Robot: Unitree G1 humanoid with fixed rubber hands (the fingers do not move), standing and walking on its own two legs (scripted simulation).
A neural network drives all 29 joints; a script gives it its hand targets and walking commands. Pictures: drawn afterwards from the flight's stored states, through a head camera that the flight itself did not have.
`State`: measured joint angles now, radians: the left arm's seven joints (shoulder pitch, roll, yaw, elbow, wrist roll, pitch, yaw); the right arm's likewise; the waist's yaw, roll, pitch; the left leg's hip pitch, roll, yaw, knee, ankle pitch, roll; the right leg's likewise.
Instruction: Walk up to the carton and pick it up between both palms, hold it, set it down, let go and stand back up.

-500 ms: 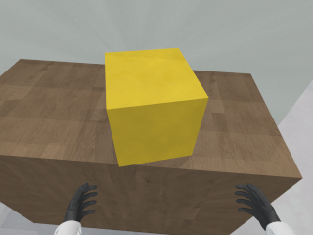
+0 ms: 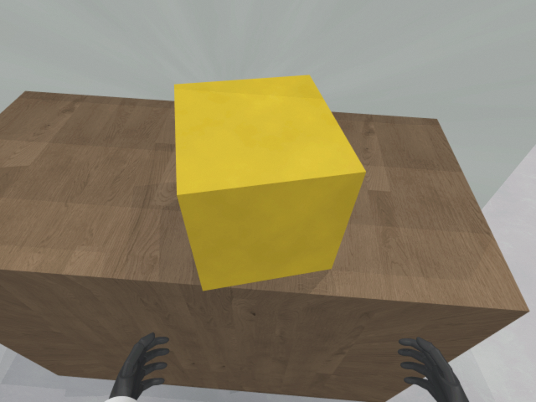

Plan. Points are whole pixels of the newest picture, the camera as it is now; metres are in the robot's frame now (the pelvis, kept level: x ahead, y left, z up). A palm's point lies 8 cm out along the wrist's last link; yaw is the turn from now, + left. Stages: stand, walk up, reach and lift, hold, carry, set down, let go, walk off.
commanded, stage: set down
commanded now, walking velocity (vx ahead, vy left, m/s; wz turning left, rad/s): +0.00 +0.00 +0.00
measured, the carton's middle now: (256, 181) +0.44 +0.05 +0.10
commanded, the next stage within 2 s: let go in 0.34 s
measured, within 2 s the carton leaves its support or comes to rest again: neither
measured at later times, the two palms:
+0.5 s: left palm (132, 386) +0.17 +0.22 -0.07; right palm out of the picture +0.16 -0.23 -0.07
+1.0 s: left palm (100, 398) +0.16 +0.26 -0.07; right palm out of the picture +0.13 -0.26 -0.09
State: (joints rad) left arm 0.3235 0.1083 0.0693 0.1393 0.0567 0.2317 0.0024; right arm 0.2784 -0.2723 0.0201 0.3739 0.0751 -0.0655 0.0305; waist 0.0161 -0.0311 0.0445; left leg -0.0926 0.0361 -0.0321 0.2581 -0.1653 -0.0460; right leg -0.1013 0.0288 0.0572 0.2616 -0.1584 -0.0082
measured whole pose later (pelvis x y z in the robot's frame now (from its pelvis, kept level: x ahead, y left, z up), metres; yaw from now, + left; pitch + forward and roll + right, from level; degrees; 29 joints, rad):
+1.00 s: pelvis +0.00 +0.01 -0.01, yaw +0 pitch -2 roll +0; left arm 0.23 0.23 0.11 0.46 0.06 0.04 -0.01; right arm 0.20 -0.26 -0.05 0.73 -0.04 -0.06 0.01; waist 0.02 -0.03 0.04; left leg -0.13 0.03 -0.03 0.42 -0.26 -0.04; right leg -0.13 0.03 0.06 0.40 -0.24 0.00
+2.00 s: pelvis +0.01 +0.01 -0.01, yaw +0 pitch -1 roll -1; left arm 0.23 0.26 0.11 0.58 0.06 -0.02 -0.01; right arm 0.20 -0.27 -0.07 0.74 -0.03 -0.02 0.01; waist 0.02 -0.03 0.04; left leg -0.14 0.03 -0.03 0.44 -0.28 -0.03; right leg -0.13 0.03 0.06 0.41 -0.25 0.00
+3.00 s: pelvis +0.00 +0.01 -0.01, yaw +0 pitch -2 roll +0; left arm 0.23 0.27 0.10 0.63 0.06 -0.02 -0.01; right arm 0.20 -0.27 -0.07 0.76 -0.03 -0.02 0.01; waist 0.02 -0.02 0.04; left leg -0.14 0.03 -0.03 0.44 -0.27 -0.03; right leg -0.13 0.03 0.06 0.42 -0.25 0.00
